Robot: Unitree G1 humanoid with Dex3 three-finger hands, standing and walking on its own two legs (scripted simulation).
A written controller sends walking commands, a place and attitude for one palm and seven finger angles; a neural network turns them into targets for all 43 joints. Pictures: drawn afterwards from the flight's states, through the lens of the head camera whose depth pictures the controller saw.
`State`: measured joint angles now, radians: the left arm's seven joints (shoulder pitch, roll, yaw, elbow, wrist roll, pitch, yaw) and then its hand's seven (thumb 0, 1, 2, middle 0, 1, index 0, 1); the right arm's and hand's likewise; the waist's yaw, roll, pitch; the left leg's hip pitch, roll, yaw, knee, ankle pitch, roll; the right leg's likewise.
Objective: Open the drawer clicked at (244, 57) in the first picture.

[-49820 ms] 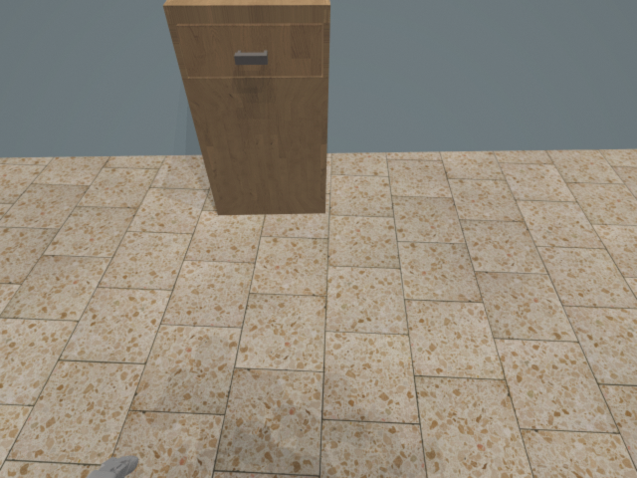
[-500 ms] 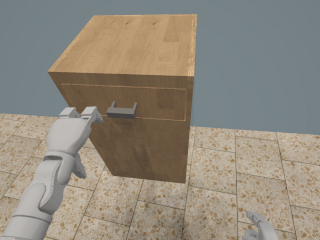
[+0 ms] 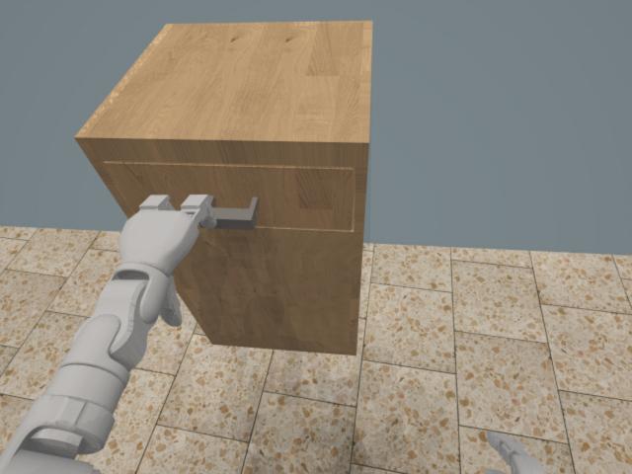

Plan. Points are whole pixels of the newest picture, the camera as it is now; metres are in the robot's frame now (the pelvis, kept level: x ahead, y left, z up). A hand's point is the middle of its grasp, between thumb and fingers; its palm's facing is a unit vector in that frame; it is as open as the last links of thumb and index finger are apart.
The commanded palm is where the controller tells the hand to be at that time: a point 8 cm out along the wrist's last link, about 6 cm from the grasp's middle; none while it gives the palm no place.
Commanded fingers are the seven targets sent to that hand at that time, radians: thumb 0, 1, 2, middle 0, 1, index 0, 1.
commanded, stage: move the hooked fingers above the handle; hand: left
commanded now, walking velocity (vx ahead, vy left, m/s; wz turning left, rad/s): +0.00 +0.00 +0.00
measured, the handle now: (230, 209) +0.54 +0.22 -0.04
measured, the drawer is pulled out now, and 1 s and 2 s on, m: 0.00 0.00 0.00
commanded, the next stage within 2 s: none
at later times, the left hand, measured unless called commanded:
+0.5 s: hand (200, 232) +0.43 +0.22 +0.04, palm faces -0.06 -0.02 -1.00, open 13.8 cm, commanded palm +0.41 +0.23 +0.10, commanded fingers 0.00 -0.50 0.30 -0.30 -1.20 -0.30 -1.20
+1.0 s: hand (228, 213) +0.49 +0.20 +0.02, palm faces -0.09 -0.02 -1.00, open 13.8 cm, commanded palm +0.48 +0.22 +0.08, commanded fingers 0.00 -0.50 0.30 -0.30 -1.20 -0.30 -1.20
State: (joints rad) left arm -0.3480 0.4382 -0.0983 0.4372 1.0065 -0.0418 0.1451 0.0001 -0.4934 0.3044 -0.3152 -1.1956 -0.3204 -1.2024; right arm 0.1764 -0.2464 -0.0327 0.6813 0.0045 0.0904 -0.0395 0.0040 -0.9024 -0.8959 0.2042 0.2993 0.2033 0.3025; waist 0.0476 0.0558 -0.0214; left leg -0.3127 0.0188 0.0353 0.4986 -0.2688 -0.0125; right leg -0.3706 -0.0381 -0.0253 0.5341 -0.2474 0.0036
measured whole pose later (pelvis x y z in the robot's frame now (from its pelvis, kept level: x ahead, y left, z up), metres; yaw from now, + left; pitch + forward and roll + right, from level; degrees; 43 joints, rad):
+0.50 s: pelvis +0.01 +0.01 -0.01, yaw -1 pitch +10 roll +1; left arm -0.58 0.44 -0.07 0.76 1.05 -0.10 0.21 0.00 -0.49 0.30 -0.32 -1.20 -0.32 -1.20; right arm 0.27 -0.26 -0.08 0.71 0.00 0.09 -0.03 0.00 -0.90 -0.90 0.20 0.30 0.20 0.30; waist -0.02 0.05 -0.06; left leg -0.45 0.02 0.04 0.58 -0.31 0.00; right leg -0.50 -0.04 -0.01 0.60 -0.28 0.01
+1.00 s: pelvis +0.01 +0.01 -0.02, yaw -1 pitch +16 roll +0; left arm -0.81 0.45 -0.08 1.00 1.09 -0.11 0.25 0.00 -0.49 0.30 -0.32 -1.20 -0.32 -1.20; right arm 0.33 -0.26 -0.08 0.72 -0.02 0.09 -0.03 0.00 -0.90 -0.90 0.21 0.30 0.20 0.30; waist -0.08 0.03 -0.10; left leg -0.59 0.03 0.04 0.67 -0.35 0.00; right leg -0.64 -0.03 -0.01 0.66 -0.30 0.02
